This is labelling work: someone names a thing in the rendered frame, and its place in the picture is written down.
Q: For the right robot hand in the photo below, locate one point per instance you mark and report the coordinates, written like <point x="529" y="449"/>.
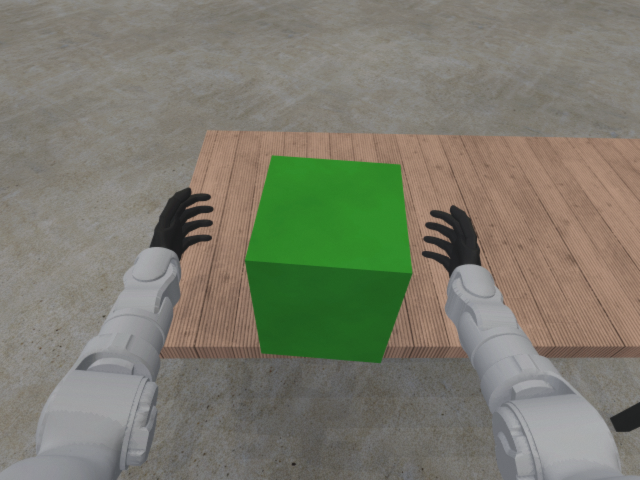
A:
<point x="463" y="248"/>

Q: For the right robot upper arm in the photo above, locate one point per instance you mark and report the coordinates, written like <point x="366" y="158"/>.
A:
<point x="553" y="438"/>

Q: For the robot right forearm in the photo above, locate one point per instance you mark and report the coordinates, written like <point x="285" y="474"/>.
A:
<point x="508" y="365"/>

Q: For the left robot upper arm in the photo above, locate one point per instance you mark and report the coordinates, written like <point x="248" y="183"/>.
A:
<point x="99" y="424"/>

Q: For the table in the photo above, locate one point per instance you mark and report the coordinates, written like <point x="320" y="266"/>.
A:
<point x="557" y="221"/>

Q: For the left robot hand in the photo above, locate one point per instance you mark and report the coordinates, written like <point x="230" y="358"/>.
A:
<point x="171" y="229"/>

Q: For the robot left forearm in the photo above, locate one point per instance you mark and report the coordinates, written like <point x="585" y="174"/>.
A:
<point x="134" y="332"/>

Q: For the carton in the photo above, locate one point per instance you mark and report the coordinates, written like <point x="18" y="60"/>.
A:
<point x="328" y="261"/>

